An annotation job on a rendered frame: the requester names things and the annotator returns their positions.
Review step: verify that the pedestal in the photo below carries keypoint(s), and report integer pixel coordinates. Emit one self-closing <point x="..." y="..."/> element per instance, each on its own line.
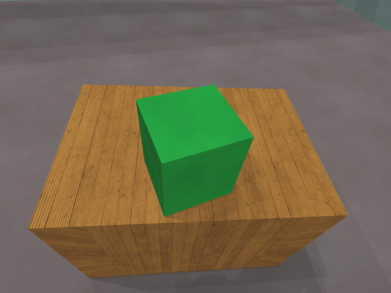
<point x="99" y="210"/>

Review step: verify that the carton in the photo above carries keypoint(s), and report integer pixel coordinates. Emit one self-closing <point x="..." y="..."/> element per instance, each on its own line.
<point x="194" y="146"/>

